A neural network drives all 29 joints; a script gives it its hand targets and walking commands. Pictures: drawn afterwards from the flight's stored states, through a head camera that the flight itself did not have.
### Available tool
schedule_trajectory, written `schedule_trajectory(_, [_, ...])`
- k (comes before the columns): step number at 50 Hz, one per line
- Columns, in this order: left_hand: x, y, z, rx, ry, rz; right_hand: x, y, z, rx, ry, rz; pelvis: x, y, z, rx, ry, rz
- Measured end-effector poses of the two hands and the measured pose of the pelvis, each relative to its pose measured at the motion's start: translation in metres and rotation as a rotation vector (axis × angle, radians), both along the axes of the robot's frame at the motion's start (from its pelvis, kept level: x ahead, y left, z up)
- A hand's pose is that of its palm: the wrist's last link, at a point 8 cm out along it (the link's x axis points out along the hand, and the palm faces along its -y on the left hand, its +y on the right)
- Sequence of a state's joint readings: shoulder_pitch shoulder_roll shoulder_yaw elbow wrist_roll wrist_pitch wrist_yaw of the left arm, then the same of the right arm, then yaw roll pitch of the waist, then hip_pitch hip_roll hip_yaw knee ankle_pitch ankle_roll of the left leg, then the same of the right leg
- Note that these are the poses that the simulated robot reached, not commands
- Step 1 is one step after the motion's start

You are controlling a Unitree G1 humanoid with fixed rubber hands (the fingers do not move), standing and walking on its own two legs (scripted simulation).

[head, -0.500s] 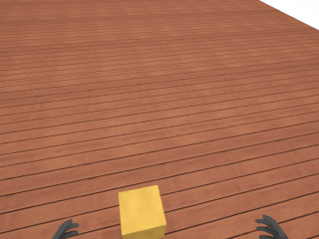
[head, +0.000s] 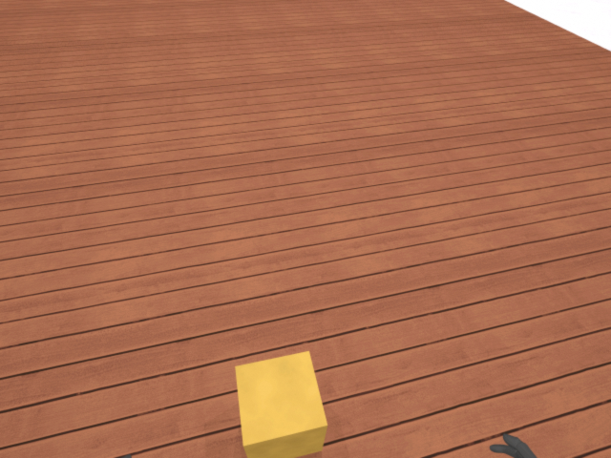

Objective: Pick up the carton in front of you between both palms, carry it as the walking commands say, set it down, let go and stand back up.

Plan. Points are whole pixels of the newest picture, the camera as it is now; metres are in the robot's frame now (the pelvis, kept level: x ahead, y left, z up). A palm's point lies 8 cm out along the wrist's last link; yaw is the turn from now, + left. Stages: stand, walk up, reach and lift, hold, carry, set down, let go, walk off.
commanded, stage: stand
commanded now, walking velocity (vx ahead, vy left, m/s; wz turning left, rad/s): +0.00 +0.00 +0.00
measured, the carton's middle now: (280, 410) +0.40 +0.07 -0.65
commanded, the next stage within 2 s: none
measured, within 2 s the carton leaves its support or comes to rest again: neither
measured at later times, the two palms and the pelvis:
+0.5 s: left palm out of the picture +0.06 +0.29 -0.11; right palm out of the picture +0.07 -0.30 -0.10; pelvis -0.02 +0.00 +0.00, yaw +0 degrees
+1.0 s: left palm out of the picture +0.06 +0.29 -0.11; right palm out of the picture +0.07 -0.31 -0.10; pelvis -0.02 -0.01 +0.01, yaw +0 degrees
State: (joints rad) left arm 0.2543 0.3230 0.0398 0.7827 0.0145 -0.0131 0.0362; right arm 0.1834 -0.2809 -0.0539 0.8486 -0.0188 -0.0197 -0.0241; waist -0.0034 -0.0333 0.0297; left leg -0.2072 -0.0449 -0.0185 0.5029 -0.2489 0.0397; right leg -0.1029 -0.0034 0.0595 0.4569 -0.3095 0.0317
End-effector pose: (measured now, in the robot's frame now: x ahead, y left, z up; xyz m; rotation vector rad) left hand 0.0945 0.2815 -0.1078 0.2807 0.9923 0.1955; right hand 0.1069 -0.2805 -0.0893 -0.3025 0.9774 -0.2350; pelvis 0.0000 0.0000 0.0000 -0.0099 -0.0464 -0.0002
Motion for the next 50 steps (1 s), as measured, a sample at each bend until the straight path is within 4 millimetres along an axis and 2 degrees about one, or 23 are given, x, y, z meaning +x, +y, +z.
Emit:
schedule_trajectory(24, [-0.035,0.006,-0.002,0.02,0.088,0.013,-0.033,-0.014,-0.006,-0.005,0.087,-0.021,-0.015,-0.004,0.004,0.002,-0.009,0.0])
schedule_trajectory(50, [-0.038,0.006,0.0,0.034,0.114,0.015,-0.04,-0.026,-0.007,-0.013,0.125,-0.024,-0.018,-0.009,0.007,0.004,-0.007,0.0])
